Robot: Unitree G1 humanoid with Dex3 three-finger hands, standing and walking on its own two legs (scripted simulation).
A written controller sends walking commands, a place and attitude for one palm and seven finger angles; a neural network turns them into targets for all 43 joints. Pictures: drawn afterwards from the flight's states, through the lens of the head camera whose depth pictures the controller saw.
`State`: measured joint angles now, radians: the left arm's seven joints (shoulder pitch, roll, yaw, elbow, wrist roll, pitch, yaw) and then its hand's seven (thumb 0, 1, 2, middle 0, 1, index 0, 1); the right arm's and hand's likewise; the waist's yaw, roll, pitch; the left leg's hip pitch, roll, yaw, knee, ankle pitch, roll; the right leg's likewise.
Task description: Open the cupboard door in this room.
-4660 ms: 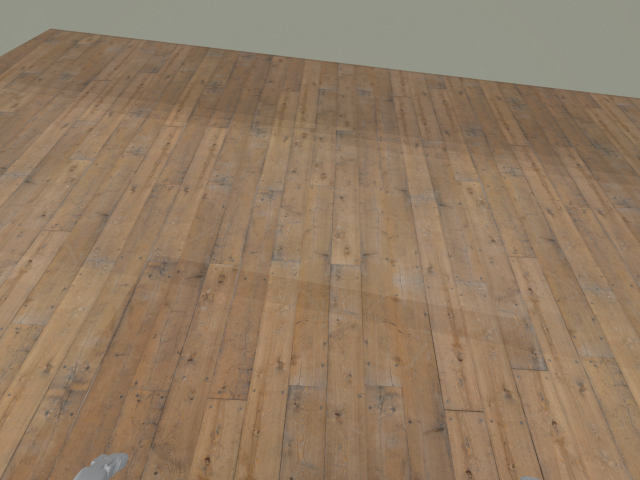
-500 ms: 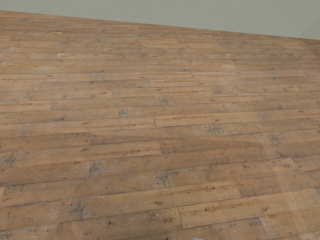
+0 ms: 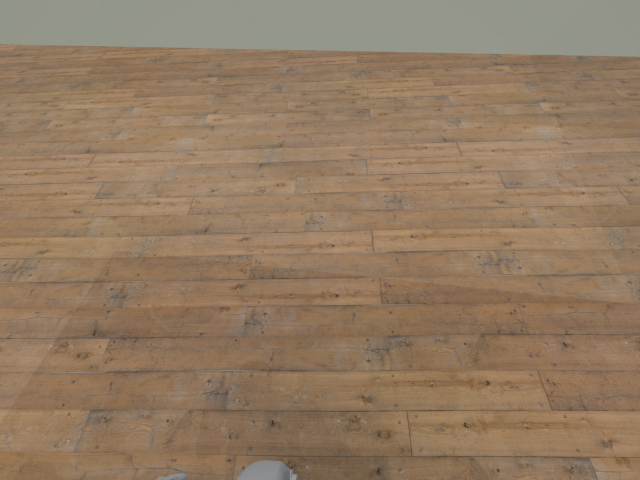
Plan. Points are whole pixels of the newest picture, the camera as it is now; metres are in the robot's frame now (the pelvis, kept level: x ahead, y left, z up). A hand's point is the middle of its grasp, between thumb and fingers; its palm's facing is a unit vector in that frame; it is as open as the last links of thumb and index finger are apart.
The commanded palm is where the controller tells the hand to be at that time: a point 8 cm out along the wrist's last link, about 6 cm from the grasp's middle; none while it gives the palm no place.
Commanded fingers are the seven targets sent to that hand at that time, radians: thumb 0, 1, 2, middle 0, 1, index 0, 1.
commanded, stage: turn or walk to find it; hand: left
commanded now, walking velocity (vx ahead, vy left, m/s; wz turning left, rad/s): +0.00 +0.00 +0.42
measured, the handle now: out of the picture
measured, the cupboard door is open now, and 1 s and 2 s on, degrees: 0 0 0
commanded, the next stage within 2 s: none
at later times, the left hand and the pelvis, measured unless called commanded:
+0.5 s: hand out of the picture -0.03 +0.28 -0.17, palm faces +0.26 -0.94 -0.24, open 7.4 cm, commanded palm none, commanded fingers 0.00 0.90 0.90 -0.20 -0.30 -0.20 -0.30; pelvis -0.03 +0.05 +0.00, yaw +12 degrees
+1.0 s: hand out of the picture -0.07 +0.20 -0.15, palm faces +0.44 -0.86 -0.26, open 7.4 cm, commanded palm none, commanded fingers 0.00 0.90 0.90 -0.20 -0.30 -0.20 -0.30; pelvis -0.05 +0.00 +0.00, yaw +26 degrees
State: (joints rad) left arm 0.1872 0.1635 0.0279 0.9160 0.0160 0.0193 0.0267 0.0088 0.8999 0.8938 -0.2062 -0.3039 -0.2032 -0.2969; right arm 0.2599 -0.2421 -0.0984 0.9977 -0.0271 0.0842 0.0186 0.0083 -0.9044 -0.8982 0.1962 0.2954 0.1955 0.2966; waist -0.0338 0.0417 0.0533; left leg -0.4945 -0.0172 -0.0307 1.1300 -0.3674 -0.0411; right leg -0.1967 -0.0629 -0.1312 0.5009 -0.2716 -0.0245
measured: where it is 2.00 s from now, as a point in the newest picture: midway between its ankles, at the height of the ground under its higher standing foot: outside the picture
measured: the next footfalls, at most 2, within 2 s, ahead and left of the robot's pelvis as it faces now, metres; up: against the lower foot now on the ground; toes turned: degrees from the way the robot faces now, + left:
left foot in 0.28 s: -0.01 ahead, +0.16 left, +0.00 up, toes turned +12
right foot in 0.74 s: +0.02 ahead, -0.08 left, +0.00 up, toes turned +15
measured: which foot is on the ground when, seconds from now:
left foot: up 0.00-0.26, down 0.28-0.74, up 0.76-1.00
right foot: down 0.00-0.28, up 0.30-0.72, down 0.74-1.00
